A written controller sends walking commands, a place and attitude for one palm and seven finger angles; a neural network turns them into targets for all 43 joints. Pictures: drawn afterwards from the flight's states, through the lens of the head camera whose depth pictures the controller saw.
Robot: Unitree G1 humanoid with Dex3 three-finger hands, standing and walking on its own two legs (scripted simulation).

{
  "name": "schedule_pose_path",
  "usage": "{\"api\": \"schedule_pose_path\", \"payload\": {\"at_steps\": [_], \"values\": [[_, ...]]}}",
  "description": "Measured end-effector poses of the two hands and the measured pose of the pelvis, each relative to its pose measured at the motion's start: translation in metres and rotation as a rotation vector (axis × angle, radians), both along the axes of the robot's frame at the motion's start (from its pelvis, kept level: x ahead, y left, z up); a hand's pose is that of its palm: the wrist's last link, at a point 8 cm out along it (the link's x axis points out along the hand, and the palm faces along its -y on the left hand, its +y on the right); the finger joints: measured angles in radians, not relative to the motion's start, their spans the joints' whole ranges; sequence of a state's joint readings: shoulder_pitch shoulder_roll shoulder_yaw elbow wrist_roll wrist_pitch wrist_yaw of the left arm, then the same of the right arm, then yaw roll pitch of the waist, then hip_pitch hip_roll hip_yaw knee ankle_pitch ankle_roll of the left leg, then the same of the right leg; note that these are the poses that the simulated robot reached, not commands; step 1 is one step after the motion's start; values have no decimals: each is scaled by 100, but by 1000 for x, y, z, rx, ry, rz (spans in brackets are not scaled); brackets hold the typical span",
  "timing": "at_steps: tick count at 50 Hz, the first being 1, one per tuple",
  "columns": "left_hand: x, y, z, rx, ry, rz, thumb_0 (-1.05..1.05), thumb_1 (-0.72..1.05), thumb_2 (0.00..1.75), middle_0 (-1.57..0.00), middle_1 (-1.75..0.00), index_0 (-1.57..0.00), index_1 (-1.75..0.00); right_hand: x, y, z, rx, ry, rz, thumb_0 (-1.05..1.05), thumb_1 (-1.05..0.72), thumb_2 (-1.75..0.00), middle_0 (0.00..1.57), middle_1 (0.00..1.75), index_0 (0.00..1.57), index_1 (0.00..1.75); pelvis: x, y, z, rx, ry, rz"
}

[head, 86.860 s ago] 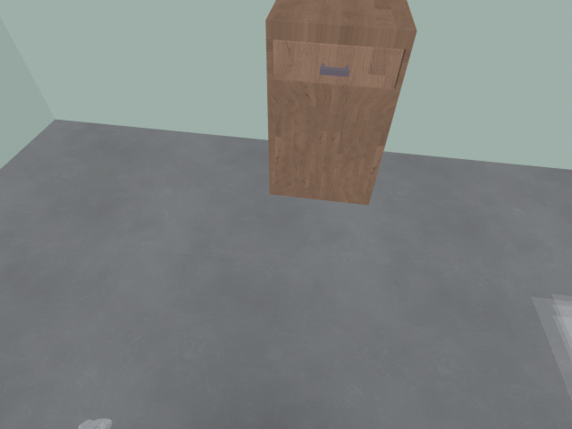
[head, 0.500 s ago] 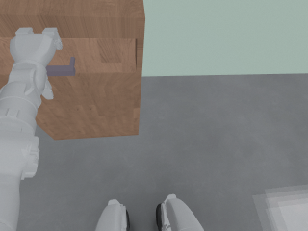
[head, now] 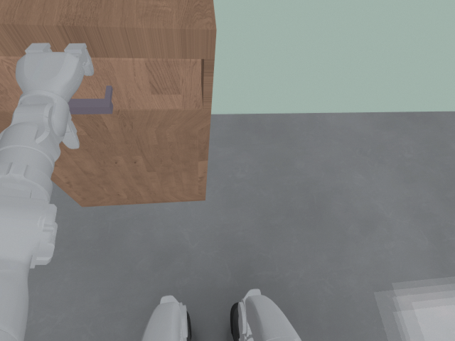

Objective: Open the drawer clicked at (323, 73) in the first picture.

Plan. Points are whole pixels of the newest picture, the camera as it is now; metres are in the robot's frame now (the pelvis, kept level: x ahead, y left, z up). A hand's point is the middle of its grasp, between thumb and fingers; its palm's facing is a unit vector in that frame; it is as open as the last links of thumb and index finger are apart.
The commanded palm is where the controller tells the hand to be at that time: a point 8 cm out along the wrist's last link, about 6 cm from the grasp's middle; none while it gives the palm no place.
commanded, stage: lift the fingers back up to retry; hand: left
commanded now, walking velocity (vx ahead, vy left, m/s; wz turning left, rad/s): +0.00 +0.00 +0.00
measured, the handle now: (84, 98) +0.58 +0.23 +0.00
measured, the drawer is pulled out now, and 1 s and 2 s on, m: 0.00 0.00 0.00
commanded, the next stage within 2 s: re-aim the fingers above the handle in 0.48 s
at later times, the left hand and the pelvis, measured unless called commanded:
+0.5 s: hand (67, 97) +0.54 +0.23 +0.05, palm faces -0.03 +0.00 -1.00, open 13.6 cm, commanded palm +0.55 +0.22 +0.09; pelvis +0.00 +0.00 +0.00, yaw +0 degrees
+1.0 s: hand (67, 97) +0.54 +0.23 +0.05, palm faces -0.03 +0.00 -1.00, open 13.5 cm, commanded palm +0.56 +0.22 +0.09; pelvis +0.00 +0.00 +0.00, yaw +0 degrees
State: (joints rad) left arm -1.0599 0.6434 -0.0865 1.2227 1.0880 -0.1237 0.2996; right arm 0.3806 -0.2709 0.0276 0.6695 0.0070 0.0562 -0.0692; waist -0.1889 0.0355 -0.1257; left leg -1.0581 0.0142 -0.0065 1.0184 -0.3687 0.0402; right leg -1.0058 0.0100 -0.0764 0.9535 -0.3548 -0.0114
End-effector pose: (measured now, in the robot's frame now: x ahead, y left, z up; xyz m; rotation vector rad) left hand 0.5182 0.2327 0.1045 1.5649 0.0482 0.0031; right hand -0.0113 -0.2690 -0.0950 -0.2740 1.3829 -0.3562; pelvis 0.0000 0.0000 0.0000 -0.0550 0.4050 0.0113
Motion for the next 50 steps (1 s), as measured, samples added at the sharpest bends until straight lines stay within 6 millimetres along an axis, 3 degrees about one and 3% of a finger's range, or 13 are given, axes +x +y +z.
{"api": "schedule_pose_path", "payload": {"at_steps": [30,50], "values": [[0,-1,0,2,-3,8,0,-49,30,-32,-120,-36,-124,-6,4,3,8,21,-11,0,-91,-90,20,30,21,30,3,4,3,-2,-7,-1],[0,-1,0,5,-3,15,0,-49,30,-32,-120,-36,-124,2,3,2,8,7,-1,0,-91,-90,20,30,21,30,4,3,3,-1,-8,2]]}}
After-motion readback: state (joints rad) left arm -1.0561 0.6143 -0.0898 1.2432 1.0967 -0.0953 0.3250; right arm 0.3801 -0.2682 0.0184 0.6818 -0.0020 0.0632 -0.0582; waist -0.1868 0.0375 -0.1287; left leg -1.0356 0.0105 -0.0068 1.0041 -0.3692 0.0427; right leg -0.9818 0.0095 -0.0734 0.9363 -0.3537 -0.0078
